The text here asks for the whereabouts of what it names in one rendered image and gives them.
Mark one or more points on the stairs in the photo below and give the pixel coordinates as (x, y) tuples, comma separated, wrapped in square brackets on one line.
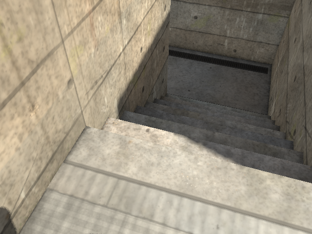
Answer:
[(221, 132)]

